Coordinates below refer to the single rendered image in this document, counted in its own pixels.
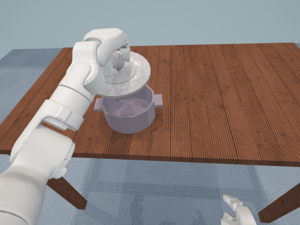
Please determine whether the knob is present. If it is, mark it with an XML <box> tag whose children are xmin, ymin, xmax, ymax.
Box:
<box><xmin>111</xmin><ymin>52</ymin><xmax>125</xmax><ymax>71</ymax></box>

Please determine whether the right robot hand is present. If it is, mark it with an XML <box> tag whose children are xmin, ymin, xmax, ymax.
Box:
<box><xmin>221</xmin><ymin>195</ymin><xmax>257</xmax><ymax>225</ymax></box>

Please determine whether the left robot hand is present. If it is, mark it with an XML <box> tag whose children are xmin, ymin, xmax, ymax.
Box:
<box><xmin>84</xmin><ymin>28</ymin><xmax>130</xmax><ymax>76</ymax></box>

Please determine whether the pot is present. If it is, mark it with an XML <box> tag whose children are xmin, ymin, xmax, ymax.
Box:
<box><xmin>94</xmin><ymin>84</ymin><xmax>163</xmax><ymax>134</ymax></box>

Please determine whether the left robot upper arm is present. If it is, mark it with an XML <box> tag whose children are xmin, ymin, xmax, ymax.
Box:
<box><xmin>0</xmin><ymin>124</ymin><xmax>75</xmax><ymax>225</ymax></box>

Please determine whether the left robot forearm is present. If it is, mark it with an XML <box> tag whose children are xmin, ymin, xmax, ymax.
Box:
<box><xmin>10</xmin><ymin>36</ymin><xmax>111</xmax><ymax>164</ymax></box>

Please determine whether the table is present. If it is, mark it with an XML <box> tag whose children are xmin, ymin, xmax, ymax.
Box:
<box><xmin>0</xmin><ymin>43</ymin><xmax>300</xmax><ymax>223</ymax></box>

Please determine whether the lid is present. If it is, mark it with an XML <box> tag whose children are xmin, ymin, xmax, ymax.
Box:
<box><xmin>97</xmin><ymin>51</ymin><xmax>150</xmax><ymax>98</ymax></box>

